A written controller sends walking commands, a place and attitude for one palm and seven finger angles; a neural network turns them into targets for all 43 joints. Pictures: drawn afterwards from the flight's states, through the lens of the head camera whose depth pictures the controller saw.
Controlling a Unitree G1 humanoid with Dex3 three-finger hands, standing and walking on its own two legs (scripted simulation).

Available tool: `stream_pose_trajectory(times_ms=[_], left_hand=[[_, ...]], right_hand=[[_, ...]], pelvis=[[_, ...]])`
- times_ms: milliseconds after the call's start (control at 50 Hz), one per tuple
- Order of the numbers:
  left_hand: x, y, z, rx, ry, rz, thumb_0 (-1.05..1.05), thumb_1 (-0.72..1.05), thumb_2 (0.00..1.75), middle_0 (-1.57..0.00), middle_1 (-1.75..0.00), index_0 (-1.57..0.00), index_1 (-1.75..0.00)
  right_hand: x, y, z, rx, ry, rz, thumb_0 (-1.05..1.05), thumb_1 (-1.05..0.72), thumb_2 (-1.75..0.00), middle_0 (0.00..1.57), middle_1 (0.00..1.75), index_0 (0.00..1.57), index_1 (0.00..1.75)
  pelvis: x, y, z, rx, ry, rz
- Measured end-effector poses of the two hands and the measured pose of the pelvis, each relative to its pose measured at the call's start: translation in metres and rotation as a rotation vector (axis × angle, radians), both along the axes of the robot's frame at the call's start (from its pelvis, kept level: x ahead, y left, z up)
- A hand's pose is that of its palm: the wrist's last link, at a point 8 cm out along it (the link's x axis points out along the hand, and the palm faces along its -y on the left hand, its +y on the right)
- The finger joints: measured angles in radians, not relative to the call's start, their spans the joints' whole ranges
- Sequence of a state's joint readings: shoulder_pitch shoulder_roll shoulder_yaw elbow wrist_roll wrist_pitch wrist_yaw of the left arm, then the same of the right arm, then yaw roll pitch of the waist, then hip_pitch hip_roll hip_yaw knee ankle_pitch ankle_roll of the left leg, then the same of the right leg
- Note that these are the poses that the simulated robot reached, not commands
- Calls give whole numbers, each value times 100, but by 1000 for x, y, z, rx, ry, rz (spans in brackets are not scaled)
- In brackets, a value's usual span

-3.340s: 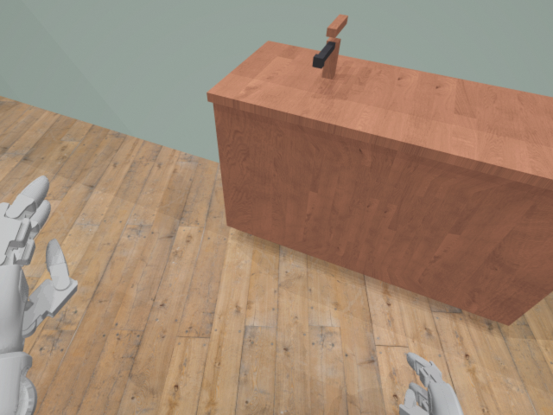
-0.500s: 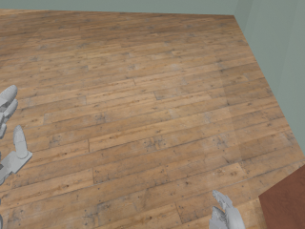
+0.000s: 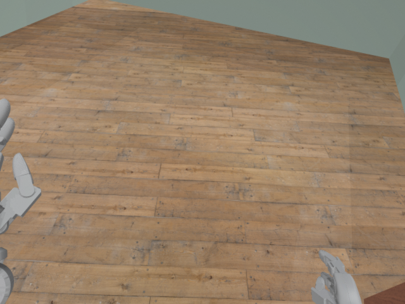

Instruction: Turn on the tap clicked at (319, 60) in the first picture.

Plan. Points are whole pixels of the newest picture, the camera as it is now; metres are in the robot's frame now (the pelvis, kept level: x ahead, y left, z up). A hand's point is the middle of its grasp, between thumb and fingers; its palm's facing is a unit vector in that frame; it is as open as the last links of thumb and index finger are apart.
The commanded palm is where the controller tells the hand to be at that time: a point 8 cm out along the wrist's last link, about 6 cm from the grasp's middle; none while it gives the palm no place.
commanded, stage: walk to a spot facing it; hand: left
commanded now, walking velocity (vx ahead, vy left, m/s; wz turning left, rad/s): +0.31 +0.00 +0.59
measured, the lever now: out of the picture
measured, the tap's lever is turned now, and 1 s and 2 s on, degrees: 0 0 0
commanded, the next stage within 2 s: turn to face it in 1.24 s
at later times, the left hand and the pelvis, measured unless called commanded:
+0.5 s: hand out of the picture +0.12 +0.24 +0.19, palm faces +0.61 -0.66 -0.44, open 7.4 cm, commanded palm +0.06 +0.28 +0.19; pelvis -0.01 -0.04 +0.02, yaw +17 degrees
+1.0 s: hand out of the picture +0.17 +0.29 +0.20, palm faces +0.70 -0.52 -0.49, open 7.4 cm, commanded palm +0.11 +0.31 +0.19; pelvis +0.08 -0.01 +0.00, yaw +24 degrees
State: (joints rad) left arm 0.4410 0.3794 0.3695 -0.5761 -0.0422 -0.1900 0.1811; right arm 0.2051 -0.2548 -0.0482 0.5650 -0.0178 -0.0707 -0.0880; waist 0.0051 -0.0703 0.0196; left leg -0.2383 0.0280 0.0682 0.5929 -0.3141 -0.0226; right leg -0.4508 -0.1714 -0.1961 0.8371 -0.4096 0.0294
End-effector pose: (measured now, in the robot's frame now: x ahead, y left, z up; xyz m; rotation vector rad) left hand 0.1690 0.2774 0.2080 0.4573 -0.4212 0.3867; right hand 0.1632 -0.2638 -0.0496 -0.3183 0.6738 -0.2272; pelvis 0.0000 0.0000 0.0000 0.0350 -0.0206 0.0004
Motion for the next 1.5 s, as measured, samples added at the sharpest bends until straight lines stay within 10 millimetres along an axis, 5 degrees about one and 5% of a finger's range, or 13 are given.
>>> stream_pose_trajectory(times_ms=[120,220,360,520,640,700,780,900,1060,1260,1420,1500], left_hand=[[-36,4,4,1,28,54,1,89,90,-21,-30,-21,-30],[-62,-3,9,28,71,139,1,89,90,-21,-30,-21,-30],[-86,-16,-3,9,126,262,1,89,90,-21,-30,-21,-30],[-102,-5,4,6,175,326,1,89,90,-21,-30,-21,-30],[-106,22,5,-17,72,385,1,89,90,-21,-30,-21,-30],[-100,38,-3,-18,-6,384,1,89,90,-21,-30,-21,-30],[-82,51,-11,-14,15,383,1,89,90,-21,-30,-21,-30],[-67,35,10,41,64,356,1,89,90,-21,-30,-21,-30],[-43,37,-4,56,130,481,1,89,90,-21,-30,-21,-30],[-14,59,-2,1,130,482,1,89,90,-21,-30,-21,-30],[9,108,-5,65,37,519,1,89,90,-21,-30,-21,-30],[30,106,-2,25,80,517,1,89,90,-21,-30,-21,-30]], right_hand=[[-11,55,-9,163,27,121,1,-91,-90,20,30,20,30],[-14,77,-27,245,83,221,1,-90,-90,20,30,21,30],[3,59,-51,204,173,343,1,-90,-90,21,30,21,30],[38,24,-18,65,144,322,1,-91,-90,20,30,21,30],[70,39,-1,-14,86,347,1,-91,-90,20,30,20,30],[87,62,-5,-11,24,353,1,-91,-90,20,30,20,30],[94,103,-10,99,28,380,1,-91,-90,20,30,20,30],[97,148,-20,234,92,466,1,-91,-90,20,30,20,30],[140,141,-63,210,215,537,1,-90,-90,21,30,21,30],[218,116,-16,-1,164,494,1,-91,-90,20,30,20,30],[262,171,-16,44,78,494,1,-91,-90,20,30,20,30],[267,210,-18,155,98,556,1,-91,-90,20,30,20,30]], pelvis=[[-11,-6,11,-50,-13,86],[-15,-20,12,-58,-13,133],[-21,-40,5,-12,-24,229],[-10,-37,23,22,5,314],[3,-16,16,5,15,348],[8,-3,-1,-10,2,353],[18,-2,1,-11,-6,375],[46,-2,13,-42,8,390],[86,-9,-3,-32,-11,450],[128,16,14,-9,25,513],[159,46,-2,-26,14,532],[177,48,8,-42,22,508]])
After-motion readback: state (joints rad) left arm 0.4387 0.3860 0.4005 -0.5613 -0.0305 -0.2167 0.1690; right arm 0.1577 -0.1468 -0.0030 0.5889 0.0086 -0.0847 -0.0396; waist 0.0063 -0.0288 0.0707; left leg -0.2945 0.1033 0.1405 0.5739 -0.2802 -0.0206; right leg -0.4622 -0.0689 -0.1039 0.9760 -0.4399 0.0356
